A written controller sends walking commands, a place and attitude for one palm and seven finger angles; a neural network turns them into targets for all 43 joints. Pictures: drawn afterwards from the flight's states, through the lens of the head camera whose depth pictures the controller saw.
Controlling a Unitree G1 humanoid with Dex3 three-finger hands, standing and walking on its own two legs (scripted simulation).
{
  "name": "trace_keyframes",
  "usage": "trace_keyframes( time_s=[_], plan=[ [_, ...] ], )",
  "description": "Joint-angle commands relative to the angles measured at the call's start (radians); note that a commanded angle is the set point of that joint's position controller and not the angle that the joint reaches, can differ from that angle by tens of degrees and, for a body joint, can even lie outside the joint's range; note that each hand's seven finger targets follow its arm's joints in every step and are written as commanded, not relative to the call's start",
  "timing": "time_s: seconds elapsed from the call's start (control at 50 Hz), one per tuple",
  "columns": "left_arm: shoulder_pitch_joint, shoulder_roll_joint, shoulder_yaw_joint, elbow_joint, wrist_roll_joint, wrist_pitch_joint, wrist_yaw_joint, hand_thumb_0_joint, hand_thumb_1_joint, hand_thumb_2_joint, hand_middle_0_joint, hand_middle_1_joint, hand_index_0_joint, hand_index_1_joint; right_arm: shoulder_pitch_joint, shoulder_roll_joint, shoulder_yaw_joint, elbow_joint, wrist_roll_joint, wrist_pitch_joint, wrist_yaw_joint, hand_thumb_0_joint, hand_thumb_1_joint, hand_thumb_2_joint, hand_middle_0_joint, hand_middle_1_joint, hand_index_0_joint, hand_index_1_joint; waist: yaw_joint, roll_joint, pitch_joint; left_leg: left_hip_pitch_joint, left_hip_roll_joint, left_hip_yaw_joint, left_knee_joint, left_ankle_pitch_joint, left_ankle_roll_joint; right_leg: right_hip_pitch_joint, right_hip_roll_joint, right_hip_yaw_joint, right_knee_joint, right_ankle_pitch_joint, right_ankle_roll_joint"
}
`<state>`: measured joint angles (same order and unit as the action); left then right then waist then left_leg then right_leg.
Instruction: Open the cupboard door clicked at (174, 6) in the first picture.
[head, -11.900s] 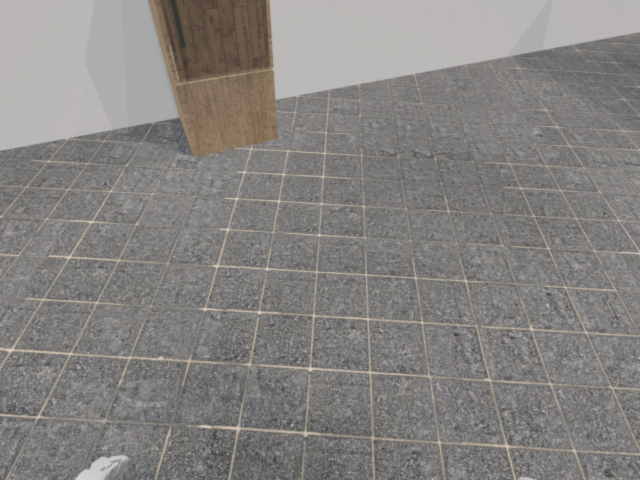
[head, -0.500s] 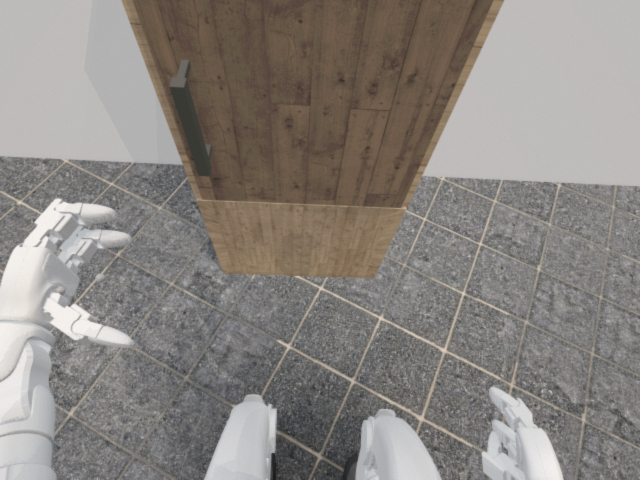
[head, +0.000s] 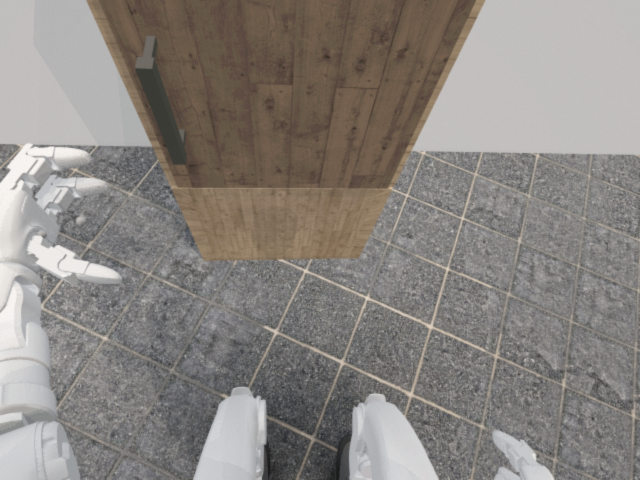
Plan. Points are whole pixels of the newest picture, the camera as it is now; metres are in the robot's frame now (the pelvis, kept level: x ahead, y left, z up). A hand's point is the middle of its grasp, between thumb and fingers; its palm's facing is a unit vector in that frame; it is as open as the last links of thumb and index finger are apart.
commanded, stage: move the hooked fingers beside the handle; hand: left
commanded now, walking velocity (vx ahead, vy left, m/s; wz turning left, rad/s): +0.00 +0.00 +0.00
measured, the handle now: (166, 107) +0.58 +0.22 +0.02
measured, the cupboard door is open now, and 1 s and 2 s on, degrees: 0 0 0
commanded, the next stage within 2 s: slide the fingers in behind the handle in 1.64 s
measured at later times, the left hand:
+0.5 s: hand (101, 172) +0.46 +0.28 +0.03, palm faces +0.07 -1.00 -0.05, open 14.0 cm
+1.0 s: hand (109, 142) +0.52 +0.29 +0.01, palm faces +0.07 -1.00 -0.04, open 13.9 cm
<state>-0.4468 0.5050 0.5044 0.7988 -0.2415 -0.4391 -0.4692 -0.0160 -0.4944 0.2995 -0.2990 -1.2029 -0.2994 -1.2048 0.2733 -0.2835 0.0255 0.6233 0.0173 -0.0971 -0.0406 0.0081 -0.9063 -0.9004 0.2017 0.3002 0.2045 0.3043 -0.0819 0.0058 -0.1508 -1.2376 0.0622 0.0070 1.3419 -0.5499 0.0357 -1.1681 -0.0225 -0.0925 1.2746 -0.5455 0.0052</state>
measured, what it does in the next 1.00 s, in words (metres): stands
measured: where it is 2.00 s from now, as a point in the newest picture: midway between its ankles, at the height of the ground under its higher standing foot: outside the picture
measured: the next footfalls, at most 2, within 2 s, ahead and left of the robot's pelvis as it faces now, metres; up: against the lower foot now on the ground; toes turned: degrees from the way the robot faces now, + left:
none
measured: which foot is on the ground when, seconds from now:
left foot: down 0.00-1.00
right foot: down 0.00-1.00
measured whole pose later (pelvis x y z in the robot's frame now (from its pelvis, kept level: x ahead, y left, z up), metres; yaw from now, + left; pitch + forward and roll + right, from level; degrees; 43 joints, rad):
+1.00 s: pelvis -0.02 +0.00 -0.05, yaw -3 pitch +33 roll -7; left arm -1.02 0.88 0.60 1.21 -0.06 -0.34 -0.47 -0.02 -0.49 0.30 -0.30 -1.20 -0.30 -1.20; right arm 0.31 -0.30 0.11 0.58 -0.01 0.07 -0.02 0.00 -0.91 -0.90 0.20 0.30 0.20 0.30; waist -0.22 0.03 -0.11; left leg -1.55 0.09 -0.04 1.52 -0.56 0.03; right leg -1.46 0.01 -0.13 1.42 -0.55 -0.01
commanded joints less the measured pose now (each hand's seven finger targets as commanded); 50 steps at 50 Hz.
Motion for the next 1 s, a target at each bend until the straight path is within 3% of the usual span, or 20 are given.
trace_keyframes(
  time_s=[0.0,0.02,0.08,0.14,0.24,0.28,0.32,0.38,0.44,0.52,0.54,0.58,0.62,0.66,0.74,0.78,0.82,0.92,0.94,0.98],
  plan=[
    [-0.348,0.311,0.068,-0.140,-0.010,-0.064,-0.002,0.000,-0.500,0.300,-0.300,-1.200,-0.300,-1.200,0.108,-0.199,-0.078,-0.071,-0.003,-0.019,-0.020,0.000,-0.900,-0.900,0.200,0.300,0.200,0.300,-0.001,0.160,-0.457,0.469,-0.016,-0.097,-0.178,0.373,-0.021,0.071,0.048,0.026,-0.130,0.207,-0.033],
    [-0.360,0.311,0.064,-0.159,-0.007,-0.066,-0.001,0.000,-0.500,0.300,-0.300,-1.200,-0.300,-1.200,0.109,-0.197,-0.078,-0.074,-0.005,-0.014,-0.017,0.000,-0.900,-0.900,0.200,0.300,0.200,0.300,0.008,0.198,-0.485,0.496,-0.016,-0.102,-0.177,0.405,-0.025,0.068,0.046,0.025,-0.123,0.216,-0.035],
    [-0.372,0.300,0.051,-0.153,0.001,-0.064,0.005,0.000,-0.500,0.300,-0.300,-1.200,-0.300,-1.200,0.121,-0.196,-0.080,-0.075,-0.009,0.001,-0.009,0.000,-0.900,-0.900,0.200,0.300,0.200,0.300,0.002,0.207,-0.509,0.552,-0.008,-0.116,-0.175,0.475,-0.030,0.044,0.050,0.017,-0.121,0.232,-0.036],
    [-0.392,0.301,0.046,-0.089,0.017,-0.052,0.015,0.000,-0.500,0.300,-0.300,-1.200,-0.300,-1.200,0.125,-0.197,-0.077,-0.072,-0.007,0.021,-0.004,0.000,-0.900,-0.900,0.200,0.300,0.200,0.300,-0.007,0.180,-0.475,0.511,-0.008,-0.114,-0.171,0.440,-0.029,0.036,0.050,0.017,-0.122,0.223,-0.032],
    [-0.469,0.365,0.091,0.006,0.034,-0.063,0.030,0.000,-0.500,0.300,-0.300,-1.200,-0.300,-1.200,0.133,-0.199,-0.068,-0.074,-0.012,0.043,-0.004,0.000,-0.900,-0.900,0.200,0.300,0.200,0.300,-0.016,0.131,-0.457,0.408,-0.017,-0.095,-0.147,0.357,-0.015,0.066,0.051,0.028,-0.116,0.204,-0.028],
    [-0.555,0.376,0.075,0.006,0.049,-0.082,0.032,0.000,-0.500,0.300,-0.300,-1.200,-0.300,-1.200,0.137,-0.199,-0.063,-0.065,-0.017,0.049,-0.006,0.000,-0.900,-0.900,0.200,0.300,0.200,0.300,-0.035,0.164,-0.456,0.412,-0.016,-0.101,-0.135,0.355,-0.012,0.037,0.053,0.029,-0.105,0.200,-0.031],
    [-0.581,0.420,0.095,0.022,0.062,-0.094,0.031,0.000,-0.500,0.300,-0.300,-1.200,-0.300,-1.200,0.143,-0.205,-0.062,-0.062,-0.020,0.057,-0.005,0.000,-0.900,-0.900,0.200,0.300,0.200,0.300,-0.030,0.191,-0.481,0.428,-0.013,-0.104,-0.129,0.370,-0.016,0.028,0.053,0.030,-0.098,0.204,-0.033],
    [-0.624,0.402,0.068,0.043,0.065,-0.098,0.021,0.000,-0.500,0.300,-0.300,-1.200,-0.300,-1.200,0.152,-0.205,-0.059,-0.056,-0.023,0.068,-0.004,0.000,-0.900,-0.900,0.200,0.300,0.200,0.300,-0.052,0.191,-0.507,0.432,-0.012,-0.109,-0.109,0.383,-0.011,0.006,0.054,0.031,-0.091,0.210,-0.032],
    [-0.686,0.444,0.071,0.116,0.077,-0.073,0.015,0.000,-0.500,0.300,-0.300,-1.200,-0.300,-1.200,0.159,-0.215,-0.051,-0.050,-0.021,0.082,-0.007,0.000,-0.900,-0.900,0.200,0.300,0.200,0.300,-0.069,0.179,-0.476,0.370,-0.012,-0.109,-0.096,0.321,-0.006,-0.006,0.054,0.033,-0.089,0.180,-0.029],
    [-0.736,0.495,0.092,0.102,0.088,-0.064,0.018,0.000,-0.500,0.300,-0.300,-1.200,-0.300,-1.200,0.175,-0.221,-0.048,-0.054,-0.026,0.095,-0.008,0.000,-0.900,-0.900,0.200,0.300,0.200,0.300,-0.070,0.211,-0.559,0.384,-0.012,-0.111,-0.070,0.371,-0.002,-0.003,0.052,0.035,-0.071,0.212,-0.027],
    [-0.721,0.522,0.114,0.129,0.092,-0.057,0.021,0.000,-0.500,0.300,-0.300,-1.200,-0.300,-1.200,0.176,-0.220,-0.043,-0.059,-0.026,0.099,-0.007,0.000,-0.900,-0.900,0.200,0.300,0.200,0.300,-0.060,0.206,-0.547,0.354,-0.013,-0.105,-0.065,0.363,-0.002,0.009,0.054,0.038,-0.070,0.211,-0.027],
    [-0.772,0.546,0.112,0.155,0.100,-0.049,0.027,0.000,-0.500,0.300,-0.300,-1.200,-0.300,-1.200,0.178,-0.220,-0.033,-0.059,-0.026,0.105,-0.008,0.000,-0.900,-0.900,0.200,0.300,0.200,0.300,-0.083,0.192,-0.513,0.301,-0.012,-0.103,-0.050,0.333,0.006,0.002,0.058,0.042,-0.064,0.198,-0.026],
    [-0.819,0.605,0.131,0.176,0.114,-0.036,0.032,0.000,-0.500,0.300,-0.300,-1.200,-0.300,-1.200,0.180,-0.225,-0.026,-0.064,-0.026,0.110,-0.009,0.000,-0.900,-0.900,0.200,0.300,0.200,0.300,-0.094,0.183,-0.505,0.239,-0.012,-0.093,-0.032,0.294,0.013,0.015,0.057,0.053,-0.066,0.181,-0.019],
    [-0.835,0.653,0.146,0.175,0.132,-0.030,0.032,0.000,-0.500,0.300,-0.300,-1.200,-0.300,-1.200,0.188,-0.228,-0.020,-0.070,-0.028,0.116,-0.010,0.000,-0.900,-0.900,0.200,0.300,0.200,0.300,-0.087,0.213,-0.545,0.231,-0.014,-0.093,-0.021,0.311,0.013,0.029,0.059,0.054,-0.053,0.193,-0.022],
    [-0.878,0.685,0.145,0.175,0.149,-0.024,0.025,0.000,-0.500,0.300,-0.300,-1.200,-0.300,-1.200,0.206,-0.234,-0.015,-0.065,-0.033,0.128,-0.005,0.000,-0.900,-0.900,0.200,0.300,0.200,0.300,-0.100,0.262,-0.586,0.272,-0.004,-0.107,-0.001,0.352,0.011,-0.022,0.063,0.044,-0.034,0.205,-0.024],
    [-0.912,0.652,0.113,0.205,0.146,-0.007,0.014,0.000,-0.500,0.300,-0.300,-1.200,-0.300,-1.200,0.210,-0.232,-0.010,-0.067,-0.030,0.131,-0.004,0.000,-0.900,-0.900,0.200,0.300,0.200,0.300,-0.124,0.260,-0.556,0.263,-0.003,-0.111,0.007,0.342,0.015,-0.051,0.063,0.039,-0.032,0.201,-0.023],
    [-0.918,0.689,0.124,0.225,0.154,0.015,0.005,0.000,-0.500,0.300,-0.300,-1.200,-0.300,-1.200,0.221,-0.240,-0.005,-0.068,-0.030,0.140,-0.006,0.000,-0.900,-0.900,0.200,0.300,0.200,0.300,-0.124,0.255,-0.566,0.250,-0.001,-0.116,0.010,0.337,0.014,-0.052,0.064,0.035,-0.028,0.197,-0.020],
    [-0.877,0.678,0.117,0.218,0.154,0.053,-0.007,0.000,-0.500,0.300,-0.300,-1.200,-0.300,-1.200,0.235,-0.240,-0.003,-0.082,-0.029,0.153,-0.004,0.000,-0.900,-0.900,0.200,0.300,0.200,0.300,-0.114,0.269,-0.585,0.265,0.004,-0.119,0.012,0.356,0.013,-0.067,0.066,0.029,-0.024,0.209,-0.020],
    [-0.889,0.710,0.139,0.198,0.153,0.053,-0.003,0.000,-0.500,0.300,-0.300,-1.200,-0.300,-1.200,0.240,-0.242,-0.002,-0.082,-0.030,0.156,-0.004,0.000,-0.900,-0.900,0.200,0.300,0.200,0.300,-0.111,0.269,-0.592,0.266,0.005,-0.123,0.011,0.358,0.012,-0.063,0.067,0.028,-0.022,0.208,-0.019],
    [-0.910,0.717,0.154,0.143,0.153,0.040,0.004,0.000,-0.500,0.300,-0.300,-1.200,-0.300,-1.200,0.245,-0.241,-0.006,-0.080,-0.034,0.157,0.001,0.000,-0.900,-0.900,0.200,0.300,0.200,0.300,-0.103,0.312,-0.632,0.318,0.008,-0.137,0.009,0.394,0.006,-0.089,0.068,0.021,-0.006,0.214,-0.025]
  ],
)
